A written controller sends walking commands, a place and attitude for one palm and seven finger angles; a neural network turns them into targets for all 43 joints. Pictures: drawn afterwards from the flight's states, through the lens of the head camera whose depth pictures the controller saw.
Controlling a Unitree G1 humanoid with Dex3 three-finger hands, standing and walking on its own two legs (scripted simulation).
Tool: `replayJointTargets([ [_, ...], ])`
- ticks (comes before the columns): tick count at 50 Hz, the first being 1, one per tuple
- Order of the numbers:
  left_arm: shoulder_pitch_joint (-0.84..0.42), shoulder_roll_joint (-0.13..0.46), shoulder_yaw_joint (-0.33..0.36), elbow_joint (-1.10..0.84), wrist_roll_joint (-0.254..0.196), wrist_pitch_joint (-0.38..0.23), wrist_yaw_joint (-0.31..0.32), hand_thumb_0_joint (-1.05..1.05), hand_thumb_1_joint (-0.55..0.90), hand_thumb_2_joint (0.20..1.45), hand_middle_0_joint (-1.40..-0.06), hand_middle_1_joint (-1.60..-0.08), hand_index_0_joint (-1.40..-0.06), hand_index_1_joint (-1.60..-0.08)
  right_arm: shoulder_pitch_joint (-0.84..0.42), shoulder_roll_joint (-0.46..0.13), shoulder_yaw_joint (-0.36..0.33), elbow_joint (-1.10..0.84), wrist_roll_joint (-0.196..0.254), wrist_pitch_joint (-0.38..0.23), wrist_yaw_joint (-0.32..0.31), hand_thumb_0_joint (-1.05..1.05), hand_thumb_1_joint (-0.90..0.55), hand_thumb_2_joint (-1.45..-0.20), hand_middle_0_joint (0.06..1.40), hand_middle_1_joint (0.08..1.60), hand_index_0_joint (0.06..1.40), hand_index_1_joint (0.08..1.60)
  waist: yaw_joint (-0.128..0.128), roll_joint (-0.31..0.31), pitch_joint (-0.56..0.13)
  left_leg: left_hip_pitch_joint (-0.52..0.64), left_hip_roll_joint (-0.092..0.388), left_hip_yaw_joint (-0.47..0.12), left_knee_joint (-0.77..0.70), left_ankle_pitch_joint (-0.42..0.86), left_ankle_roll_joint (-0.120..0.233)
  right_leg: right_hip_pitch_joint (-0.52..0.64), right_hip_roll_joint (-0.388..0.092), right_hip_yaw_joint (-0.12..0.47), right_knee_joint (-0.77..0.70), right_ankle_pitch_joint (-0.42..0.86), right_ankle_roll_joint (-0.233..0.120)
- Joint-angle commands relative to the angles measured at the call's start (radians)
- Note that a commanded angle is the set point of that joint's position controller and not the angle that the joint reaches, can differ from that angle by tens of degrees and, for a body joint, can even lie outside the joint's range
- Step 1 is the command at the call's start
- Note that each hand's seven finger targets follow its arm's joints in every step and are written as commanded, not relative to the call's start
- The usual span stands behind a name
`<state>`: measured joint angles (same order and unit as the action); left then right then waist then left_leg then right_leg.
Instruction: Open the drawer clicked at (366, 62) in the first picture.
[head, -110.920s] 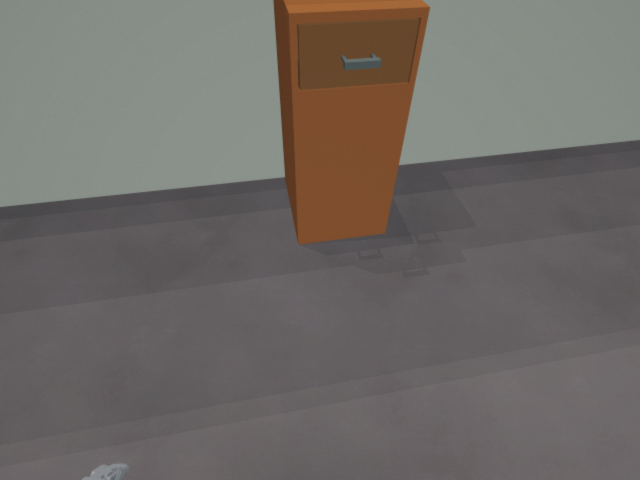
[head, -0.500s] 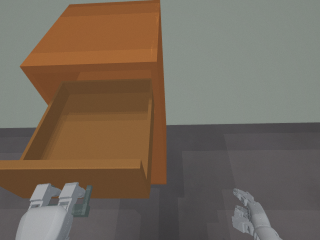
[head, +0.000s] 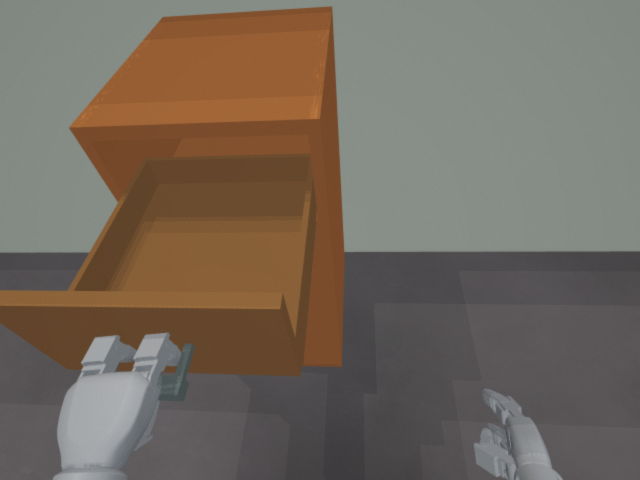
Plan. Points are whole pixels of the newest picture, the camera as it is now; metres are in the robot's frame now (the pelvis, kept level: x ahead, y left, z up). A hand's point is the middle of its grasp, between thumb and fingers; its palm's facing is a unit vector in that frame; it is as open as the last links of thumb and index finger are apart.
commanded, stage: open the thumb to release the handle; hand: left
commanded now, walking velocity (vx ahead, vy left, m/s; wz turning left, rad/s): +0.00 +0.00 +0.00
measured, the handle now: (146, 369) +0.22 +0.25 +0.04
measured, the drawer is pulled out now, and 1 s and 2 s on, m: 0.30 0.29 0.30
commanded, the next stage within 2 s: lift the hand off the handle in 0.32 s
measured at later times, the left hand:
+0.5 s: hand (139, 415) +0.17 +0.24 +0.04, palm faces +0.03 -0.06 -1.00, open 13.3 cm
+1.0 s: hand (139, 410) +0.17 +0.24 +0.04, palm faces -0.01 -0.07 -1.00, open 13.6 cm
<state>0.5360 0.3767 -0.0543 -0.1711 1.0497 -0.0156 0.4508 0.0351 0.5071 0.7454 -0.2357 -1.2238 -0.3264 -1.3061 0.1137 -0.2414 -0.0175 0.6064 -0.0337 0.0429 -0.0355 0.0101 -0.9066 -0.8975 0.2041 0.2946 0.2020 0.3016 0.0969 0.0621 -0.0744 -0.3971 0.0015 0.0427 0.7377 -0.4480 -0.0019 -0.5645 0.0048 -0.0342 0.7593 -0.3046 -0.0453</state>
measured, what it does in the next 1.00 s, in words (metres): stands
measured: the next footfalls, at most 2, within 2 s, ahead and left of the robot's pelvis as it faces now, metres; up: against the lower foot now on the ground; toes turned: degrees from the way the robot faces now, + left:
none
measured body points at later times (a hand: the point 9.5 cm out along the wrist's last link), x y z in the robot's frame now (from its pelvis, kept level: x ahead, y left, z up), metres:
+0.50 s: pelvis -0.01 +0.00 +0.01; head +0.02 -0.04 +0.46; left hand +0.16 +0.23 +0.09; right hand +0.21 -0.22 -0.10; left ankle -0.04 +0.12 -0.71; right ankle +0.05 -0.09 -0.71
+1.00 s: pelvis -0.01 +0.00 +0.02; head -0.01 -0.04 +0.46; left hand +0.17 +0.24 +0.09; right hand +0.22 -0.19 -0.08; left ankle -0.04 +0.12 -0.71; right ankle +0.05 -0.09 -0.71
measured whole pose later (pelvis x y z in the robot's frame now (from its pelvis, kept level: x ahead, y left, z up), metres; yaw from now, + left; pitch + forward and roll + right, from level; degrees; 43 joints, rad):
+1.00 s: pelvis -0.01 +0.00 +0.02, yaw +1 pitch +1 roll +1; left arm 0.37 0.38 -0.10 -0.08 1.04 0.03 0.29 0.00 -0.49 0.30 -0.26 -1.16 -0.37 -1.20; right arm 0.07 -0.20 0.01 0.63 -0.03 0.01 -0.07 0.01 -0.91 -0.90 0.21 0.29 0.20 0.30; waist 0.11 0.07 -0.02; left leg -0.26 0.00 0.03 0.60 -0.37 0.00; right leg -0.42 0.00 -0.04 0.62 -0.23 -0.04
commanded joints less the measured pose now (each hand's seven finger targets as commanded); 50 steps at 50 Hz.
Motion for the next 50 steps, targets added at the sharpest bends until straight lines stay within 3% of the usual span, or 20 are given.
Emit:
replayJointTargets([
  [1, -0.002, 0.139, 0.164, -0.129, -0.023, 0.067, 0.006, 0.0, 0.2, 0.6, -0.35, -1.275, -0.35, -1.275, -0.151, -0.078, -0.018, -0.167, 0.007, -0.057, -0.006, 0.0, -0.9, -0.9, 0.2, 0.3, 0.2, 0.3, 0.019, -0.069, -0.118, -0.056, -0.04, -0.031, -0.136, 0.166, 0.014, 0.25, -0.004, 0.074, -0.165, 0.089, 0.013],
  [2, -0.005, 0.12, 0.136, -0.109, -0.024, 0.07, -0.005, 0.0, 0.13, 0.57, -0.345, -1.268, -0.345, -1.268, -0.16, -0.076, -0.014, -0.162, 0.01, -0.057, -0.008, 0.0, -0.9, -0.9, 0.2, 0.3, 0.2, 0.3, 0.014, -0.074, -0.084, -0.062, -0.042, -0.028, -0.139, 0.153, 0.015, 0.241, -0.003, 0.078, -0.178, 0.074, 0.015],
  [4, -0.062, 0.156, 0.165, -0.12, -0.021, 0.067, -0.017, 0.0, -0.01, 0.51, -0.335, -1.253, -0.335, -1.253, -0.157, -0.081, -0.014, -0.162, 0.007, -0.056, -0.012, 0.0, -0.9, -0.9, 0.2, 0.3, 0.2, 0.3, 0.011, -0.082, -0.087, -0.054, -0.041, -0.028, -0.149, 0.142, 0.016, 0.246, -0.006, 0.091, -0.198, 0.041, 0.018],
  [7, -0.038, 0.133, 0.145, -0.103, -0.026, 0.055, -0.031, 0.0, -0.22, 0.42, -0.32, -1.23, -0.32, -1.23, -0.161, -0.073, -0.011, -0.159, 0.006, -0.061, -0.013, 0.0, -0.9, -0.9, 0.2, 0.3, 0.2, 0.3, 0.018, -0.074, -0.059, -0.052, -0.043, -0.025, -0.16, 0.125, 0.017, 0.252, -0.009, 0.091, -0.217, 0.014, 0.018],
  [11, -0.069, 0.152, 0.167, -0.078, -0.026, 0.039, -0.038, 0.0, -0.5, 0.3, -0.3, -1.2, -0.3, -1.2, -0.155, -0.073, -0.011, -0.151, 0.003, -0.066, -0.02, 0.0, -0.9, -0.9, 0.2, 0.3, 0.2, 0.3, 0.019, -0.092, -0.06, -0.05, -0.044, -0.024, -0.17, 0.115, 0.018, 0.267, -0.011, 0.103, -0.237, -0.004, 0.021],
  [12, -0.075, 0.167, 0.181, -0.077, -0.023, 0.033, -0.037, 0.0, -0.5, 0.3, -0.3, -1.2, -0.3, -1.2, -0.15, -0.074, -0.011, -0.15, 0.001, -0.068, -0.021, 0.0, -0.9, -0.9, 0.2, 0.3, 0.2, 0.3, 0.02, -0.114, -0.077, -0.054, -0.045, -0.024, -0.165, 0.124, 0.02, 0.28, -0.016, 0.115, -0.24, 0.006, 0.024],
  [14, -0.049, 0.188, 0.209, -0.068, -0.023, 0.02, -0.039, 0.0, -0.5, 0.3, -0.3, -1.2, -0.3, -1.2, -0.15, -0.077, -0.014, -0.143, 0.001, -0.068, -0.023, 0.0, -0.9, -0.9, 0.2, 0.3, 0.2, 0.3, 0.03, -0.084, -0.078, -0.044, -0.046, -0.027, -0.172, 0.142, 0.015, 0.294, -0.016, 0.134, -0.247, 0.032, 0.018],
  [17, -0.058, 0.151, 0.174, -0.065, -0.018, 0.018, -0.036, 0.0, -0.5, 0.3, -0.3, -1.2, -0.3, -1.2, -0.153, -0.072, -0.014, -0.142, 0.0, -0.07, -0.02, 0.0, -0.9, -0.9, 0.2, 0.3, 0.2, 0.3, 0.025, -0.08, -0.074, -0.044, -0.047, -0.023, -0.174, 0.147, 0.016, 0.282, -0.012, 0.112, -0.234, 0.051, 0.019],
  [19, -0.09, 0.164, 0.183, -0.074, -0.011, 0.017, -0.033, 0.0, -0.5, 0.3, -0.3, -1.2, -0.3, -1.2, -0.151, -0.077, -0.018, -0.14, -0.001, -0.068, -0.02, 0.0, -0.9, -0.9, 0.2, 0.3, 0.2, 0.3, 0.022, -0.076, -0.08, -0.035, -0.045, -0.027, -0.178, 0.152, 0.014, 0.278, -0.012, 0.117, -0.243, 0.042, 0.017],
  [20, -0.101, 0.16, 0.177, -0.07, -0.009, 0.016, -0.027, 0.0, -0.5, 0.3, -0.3, -1.2, -0.3, -1.2, -0.151, -0.076, -0.017, -0.141, -0.002, -0.071, -0.021, 0.0, -0.9, -0.9, 0.2, 0.3, 0.2, 0.3, 0.018, -0.083, -0.087, -0.04, -0.046, -0.025, -0.172, 0.144, 0.017, 0.273, -0.013, 0.112, -0.235, 0.034, 0.02],
  [21, -0.12, 0.074, 0.086, -0.064, -0.011, 0.023, -0.031, 0.0, -0.5, 0.3, -0.3, -1.2, -0.3, -1.2, -0.148, -0.073, -0.019, -0.139, -0.004, -0.071, -0.014, 0.0, -0.9, -0.9, 0.2, 0.3, 0.2, 0.3, 0.001, -0.091, -0.085, -0.037, -0.047, -0.027, -0.168, 0.147, 0.016, 0.256, -0.015, 0.097, -0.231, 0.039, 0.02],
  [24, -0.147, 0.112, 0.113, -0.056, -0.002, 0.027, -0.022, 0.0, -0.5, 0.3, -0.3, -1.2, -0.3, -1.2, -0.144, -0.081, -0.026, -0.134, 0.0, -0.072, -0.016, 0.0, -0.9, -0.9, 0.2, 0.3, 0.2, 0.3, 0.002, -0.113, -0.103, -0.034, -0.046, -0.028, -0.165, 0.153, 0.015, 0.252, -0.009, 0.093, -0.226, 0.044, 0.019],
  [30, -0.273, 0.081, 0.057, -0.039, 0.015, 0.055, -0.015, 0.0, -0.5, 0.3, -0.3, -1.2, -0.3, -1.2, -0.155, -0.079, -0.021, -0.129, 0.003, -0.076, -0.023, 0.0, -0.9, -0.9, 0.2, 0.3, 0.2, 0.3, -0.011, -0.105, -0.108, -0.026, -0.047, -0.03, -0.165, 0.128, 0.019, 0.227, -0.009, 0.064, -0.215, 0.015, 0.022],
  [34, -0.305, 0.113, 0.074, -0.011, 0.011, 0.079, -0.028, 0.0, -0.5, 0.3, -0.3, -1.2, -0.3, -1.2, -0.159, -0.08, -0.017, -0.119, 0.01, -0.071, -0.029, 0.0, -0.9, -0.9, 0.2, 0.3, 0.2, 0.3, -0.011, -0.132, -0.109, -0.028, -0.047, -0.032, -0.174, 0.126, 0.017, 0.244, -0.008, 0.065, -0.222, 0.007, 0.023],
  [38, -0.296, 0.134, 0.087, -0.064, 0.0, 0.086, -0.046, 0.0, -0.5, 0.3, -0.3, -1.2, -0.3, -1.2, -0.178, -0.071, -0.009, -0.128, 0.011, -0.068, -0.034, 0.0, -0.9, -0.9, 0.2, 0.3, 0.2, 0.3, 0.013, -0.074, -0.124, -0.013, -0.048, -0.031, -0.197, 0.133, 0.016, 0.287, -0.01, 0.064, -0.227, 0.012, 0.019],
  [40, -0.328, 0.152, 0.1, -0.079, -0.007, 0.091, -0.056, 0.0, -0.5, 0.3, -0.3, -1.2, -0.3, -1.2, -0.188, -0.068, -0.002, -0.128, 0.01, -0.065, -0.038, 0.0, -0.9, -0.9, 0.2, 0.3, 0.2, 0.3, 0.005, -0.077, -0.098, -0.006, -0.045, -0.031, -0.205, 0.13, 0.019, 0.29, -0.01, 0.065, -0.244, -0.007, 0.023],
  [46, -0.345, 0.189, 0.144, -0.172, -0.033, 0.054, -0.081, 0.0, -0.5, 0.3, -0.3, -1.2, -0.3, -1.2, -0.196, -0.058, 0.001, -0.129, 0.005, -0.073, -0.04, 0.0, -0.9, -0.9, 0.2, 0.3, 0.2, 0.3, 0.013, -0.028, -0.079, 0.039, -0.04, -0.039, -0.244, 0.15, 0.018, 0.33, -0.007, 0.07, -0.283, -0.015, 0.018],
  [47, -0.328, 0.191, 0.151, -0.176, -0.031, 0.044, -0.083, 0.0, -0.5, 0.3, -0.3, -1.2, -0.3, -1.2, -0.189, -0.055, 0.003, -0.13, -0.001, -0.079, -0.04, 0.0, -0.9, -0.9, 0.2, 0.3, 0.2, 0.3, 0.02, -0.04, -0.087, 0.043, -0.042, -0.038, -0.245, 0.165, 0.02, 0.344, -0.008, 0.071, -0.282, 0.002, 0.019],
  [49, -0.317, 0.22, 0.178, -0.228, -0.036, 0.03, -0.085, 0.0, -0.5, 0.3, -0.3, -1.2, -0.3, -1.2, -0.195, -0.059, 0.0, -0.135, -0.003, -0.079, -0.041, 0.0, -0.9, -0.9, 0.2, 0.3, 0.2, 0.3, 0.029, 0.01, -0.114, 0.074, -0.04, -0.037, -0.256, 0.189, 0.014, 0.373, -0.01, 0.091, -0.301, 0.018, 0.017],
  [50, -0.314, 0.217, 0.18, -0.256, -0.038, 0.017, -0.081, 0.0, -0.5, 0.3, -0.3, -1.2, -0.3, -1.2, -0.191, -0.054, 0.003, -0.138, -0.005, -0.087, -0.039, 0.0, -0.9, -0.9, 0.2, 0.3, 0.2, 0.3, 0.027, 0.005, -0.113, 0.079, -0.041, -0.037, -0.255, 0.205, 0.016, 0.374, -0.012, 0.086, -0.298, 0.034, 0.016],
])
